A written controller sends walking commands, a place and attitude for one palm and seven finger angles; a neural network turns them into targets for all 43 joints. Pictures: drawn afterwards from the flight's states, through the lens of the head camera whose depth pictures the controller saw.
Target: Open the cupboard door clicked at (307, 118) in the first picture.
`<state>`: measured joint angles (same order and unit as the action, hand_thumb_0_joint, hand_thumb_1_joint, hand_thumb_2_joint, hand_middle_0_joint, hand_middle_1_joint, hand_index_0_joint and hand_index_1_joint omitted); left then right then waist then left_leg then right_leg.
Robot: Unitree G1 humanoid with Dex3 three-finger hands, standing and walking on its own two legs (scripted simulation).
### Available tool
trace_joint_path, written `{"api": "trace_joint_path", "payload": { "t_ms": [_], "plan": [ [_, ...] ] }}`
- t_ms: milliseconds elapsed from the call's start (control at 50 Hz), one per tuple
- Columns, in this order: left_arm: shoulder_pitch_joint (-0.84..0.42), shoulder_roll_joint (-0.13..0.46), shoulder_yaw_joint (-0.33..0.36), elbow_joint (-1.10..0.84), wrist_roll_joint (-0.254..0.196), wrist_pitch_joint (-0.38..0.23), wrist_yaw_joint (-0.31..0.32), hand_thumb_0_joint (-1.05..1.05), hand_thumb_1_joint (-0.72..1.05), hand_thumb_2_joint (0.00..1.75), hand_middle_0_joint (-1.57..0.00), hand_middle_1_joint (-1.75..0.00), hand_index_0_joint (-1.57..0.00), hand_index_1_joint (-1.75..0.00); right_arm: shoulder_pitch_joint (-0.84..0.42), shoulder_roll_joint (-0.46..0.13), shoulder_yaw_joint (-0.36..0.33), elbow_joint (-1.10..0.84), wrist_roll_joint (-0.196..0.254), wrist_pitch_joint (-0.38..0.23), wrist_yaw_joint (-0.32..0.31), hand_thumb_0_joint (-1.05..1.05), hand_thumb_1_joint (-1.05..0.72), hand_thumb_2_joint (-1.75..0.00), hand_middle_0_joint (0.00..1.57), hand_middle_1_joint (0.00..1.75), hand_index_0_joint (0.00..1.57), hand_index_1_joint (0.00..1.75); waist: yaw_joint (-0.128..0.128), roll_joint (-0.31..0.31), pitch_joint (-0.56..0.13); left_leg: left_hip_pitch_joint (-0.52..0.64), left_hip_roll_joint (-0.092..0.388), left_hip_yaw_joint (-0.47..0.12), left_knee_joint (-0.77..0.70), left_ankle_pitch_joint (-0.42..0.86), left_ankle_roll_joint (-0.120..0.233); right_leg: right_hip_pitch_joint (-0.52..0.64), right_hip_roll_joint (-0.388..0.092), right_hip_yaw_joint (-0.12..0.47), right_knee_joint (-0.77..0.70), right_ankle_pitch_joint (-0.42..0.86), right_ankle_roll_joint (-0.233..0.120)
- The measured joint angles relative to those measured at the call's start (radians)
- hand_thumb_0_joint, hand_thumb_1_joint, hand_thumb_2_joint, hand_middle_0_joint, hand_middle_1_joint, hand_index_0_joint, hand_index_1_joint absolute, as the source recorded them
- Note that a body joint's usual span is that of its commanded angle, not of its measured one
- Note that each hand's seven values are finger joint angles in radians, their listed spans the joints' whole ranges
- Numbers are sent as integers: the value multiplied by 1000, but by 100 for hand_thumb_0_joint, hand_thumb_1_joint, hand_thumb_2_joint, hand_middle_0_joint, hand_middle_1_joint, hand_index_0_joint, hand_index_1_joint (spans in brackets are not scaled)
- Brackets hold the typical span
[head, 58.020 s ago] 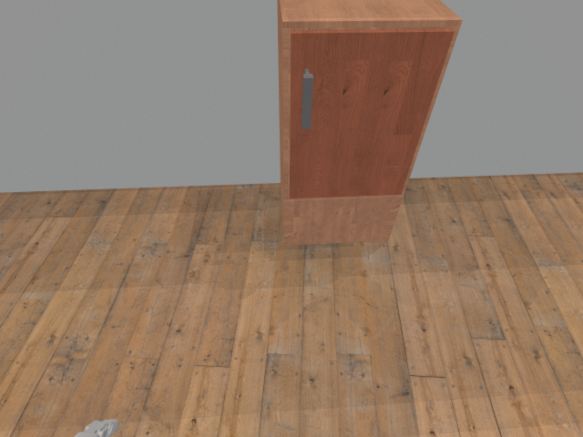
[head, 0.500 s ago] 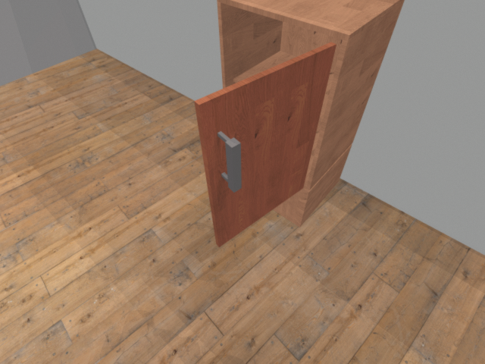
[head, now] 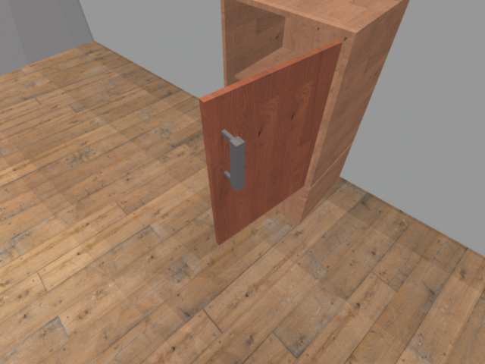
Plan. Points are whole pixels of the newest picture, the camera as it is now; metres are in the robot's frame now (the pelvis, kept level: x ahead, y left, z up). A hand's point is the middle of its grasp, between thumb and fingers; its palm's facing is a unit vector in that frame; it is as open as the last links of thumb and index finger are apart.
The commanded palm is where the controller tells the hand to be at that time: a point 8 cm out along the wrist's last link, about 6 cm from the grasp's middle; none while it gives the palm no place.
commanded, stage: look to check the result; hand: left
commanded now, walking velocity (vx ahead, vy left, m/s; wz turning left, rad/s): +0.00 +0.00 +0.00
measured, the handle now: (231, 160) +0.56 +0.06 -0.04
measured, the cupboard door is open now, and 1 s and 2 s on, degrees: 80 80 80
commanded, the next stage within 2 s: stand and wait in 0.40 s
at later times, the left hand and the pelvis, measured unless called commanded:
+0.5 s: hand out of the picture +0.03 +0.17 -0.17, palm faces +0.02 -0.98 -0.19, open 7.4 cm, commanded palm none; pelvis +0.02 +0.00 +0.00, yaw +0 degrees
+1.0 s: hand out of the picture +0.05 +0.17 -0.17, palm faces +0.03 -0.98 -0.21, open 7.4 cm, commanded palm none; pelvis +0.04 -0.01 +0.00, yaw +0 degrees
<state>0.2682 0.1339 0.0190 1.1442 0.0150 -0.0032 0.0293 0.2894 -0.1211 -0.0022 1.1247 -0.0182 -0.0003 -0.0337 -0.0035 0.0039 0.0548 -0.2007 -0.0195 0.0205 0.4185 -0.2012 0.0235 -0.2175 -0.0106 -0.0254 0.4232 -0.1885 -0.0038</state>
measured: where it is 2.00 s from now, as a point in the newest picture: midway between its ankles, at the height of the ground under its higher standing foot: outside the picture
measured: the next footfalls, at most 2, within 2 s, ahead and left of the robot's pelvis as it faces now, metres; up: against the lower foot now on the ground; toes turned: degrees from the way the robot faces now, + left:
none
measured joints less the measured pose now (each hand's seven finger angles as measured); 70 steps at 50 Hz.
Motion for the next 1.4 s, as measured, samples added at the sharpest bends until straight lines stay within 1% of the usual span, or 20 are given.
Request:
{"api": "trace_joint_path", "payload": {
  "t_ms": [700,1400],
  "plan": [
    [-51,28,-2,1,-4,-10,-3,1,91,90,-20,-30,-20,-30,-58,-45,7,23,1,-8,-2,1,-90,-90,20,30,20,30,0,3,1,60,7,-8,-45,-17,-13,55,8,-7,-33,-26,-9],
    [-48,41,-3,5,-6,-16,-5,1,91,90,-20,-30,-20,-30,-74,-64,8,29,2,-9,-3,1,-90,-90,20,30,20,30,4,3,0,91,24,-18,-73,-22,-31,88,26,-16,-60,-34,-27]
  ]
}}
